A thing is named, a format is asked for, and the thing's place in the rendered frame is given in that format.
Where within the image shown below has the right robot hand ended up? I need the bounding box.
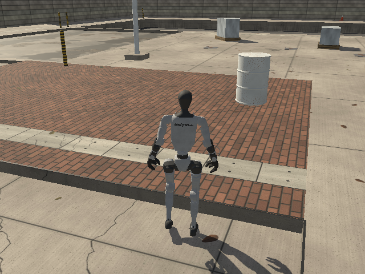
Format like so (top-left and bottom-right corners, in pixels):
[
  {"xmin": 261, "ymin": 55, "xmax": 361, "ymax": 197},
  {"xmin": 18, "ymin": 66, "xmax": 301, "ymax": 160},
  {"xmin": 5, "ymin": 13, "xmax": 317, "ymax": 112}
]
[{"xmin": 205, "ymin": 160, "xmax": 218, "ymax": 173}]

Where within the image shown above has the robot right thigh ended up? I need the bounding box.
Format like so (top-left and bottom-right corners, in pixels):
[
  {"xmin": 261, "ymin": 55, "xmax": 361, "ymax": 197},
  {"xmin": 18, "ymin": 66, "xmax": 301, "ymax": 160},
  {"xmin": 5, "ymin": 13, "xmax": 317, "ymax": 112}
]
[{"xmin": 189, "ymin": 160, "xmax": 202, "ymax": 202}]

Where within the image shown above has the humanoid robot head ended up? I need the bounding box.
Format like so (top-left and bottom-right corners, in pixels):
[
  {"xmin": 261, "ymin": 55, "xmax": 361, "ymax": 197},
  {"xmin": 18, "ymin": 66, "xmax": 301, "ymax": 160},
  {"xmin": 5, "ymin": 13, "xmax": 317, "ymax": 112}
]
[{"xmin": 175, "ymin": 90, "xmax": 194, "ymax": 118}]

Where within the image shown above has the robot left forearm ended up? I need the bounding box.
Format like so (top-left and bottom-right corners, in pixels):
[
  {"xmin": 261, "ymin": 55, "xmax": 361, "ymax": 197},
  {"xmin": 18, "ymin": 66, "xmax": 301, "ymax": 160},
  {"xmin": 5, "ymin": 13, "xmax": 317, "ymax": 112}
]
[{"xmin": 149, "ymin": 137, "xmax": 161, "ymax": 160}]

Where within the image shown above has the right robot upper arm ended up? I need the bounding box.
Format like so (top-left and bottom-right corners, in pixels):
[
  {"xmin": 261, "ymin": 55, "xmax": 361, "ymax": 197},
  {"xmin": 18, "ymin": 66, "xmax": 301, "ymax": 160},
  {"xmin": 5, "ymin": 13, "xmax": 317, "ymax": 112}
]
[{"xmin": 196, "ymin": 116, "xmax": 212, "ymax": 147}]

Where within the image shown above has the robot right forearm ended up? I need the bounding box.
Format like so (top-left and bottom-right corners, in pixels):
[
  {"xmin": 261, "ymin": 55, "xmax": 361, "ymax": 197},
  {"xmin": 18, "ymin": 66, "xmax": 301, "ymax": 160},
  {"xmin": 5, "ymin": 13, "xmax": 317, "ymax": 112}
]
[{"xmin": 206, "ymin": 139, "xmax": 217, "ymax": 162}]

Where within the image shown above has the left robot hand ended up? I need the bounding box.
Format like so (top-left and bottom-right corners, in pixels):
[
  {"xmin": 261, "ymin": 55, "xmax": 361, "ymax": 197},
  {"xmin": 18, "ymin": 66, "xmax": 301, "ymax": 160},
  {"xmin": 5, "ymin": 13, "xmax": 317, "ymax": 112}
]
[{"xmin": 147, "ymin": 158, "xmax": 160, "ymax": 170}]

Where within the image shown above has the left robot upper arm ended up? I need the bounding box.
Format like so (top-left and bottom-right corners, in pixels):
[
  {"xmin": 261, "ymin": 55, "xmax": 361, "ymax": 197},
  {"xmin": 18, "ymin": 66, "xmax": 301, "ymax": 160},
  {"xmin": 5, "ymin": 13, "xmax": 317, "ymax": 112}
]
[{"xmin": 155, "ymin": 115, "xmax": 172, "ymax": 146}]

